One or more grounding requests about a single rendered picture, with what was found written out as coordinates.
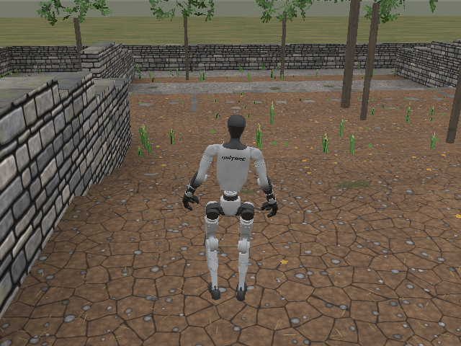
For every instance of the robot right shin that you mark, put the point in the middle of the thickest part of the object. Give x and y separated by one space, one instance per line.
243 263

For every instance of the right robot hand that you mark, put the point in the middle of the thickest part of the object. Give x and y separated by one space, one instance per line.
269 207

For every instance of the left robot hand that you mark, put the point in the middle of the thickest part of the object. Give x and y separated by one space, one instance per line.
189 199

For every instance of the right robot forearm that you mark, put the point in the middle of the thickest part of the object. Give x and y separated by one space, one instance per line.
268 191

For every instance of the left robot upper arm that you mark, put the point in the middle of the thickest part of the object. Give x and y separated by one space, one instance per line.
205 163

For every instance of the right robot foot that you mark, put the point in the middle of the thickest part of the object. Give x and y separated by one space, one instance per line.
241 294

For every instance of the left robot forearm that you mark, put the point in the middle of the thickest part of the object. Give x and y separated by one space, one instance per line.
193 185

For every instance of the right robot upper arm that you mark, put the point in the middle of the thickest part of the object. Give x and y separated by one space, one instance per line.
261 170

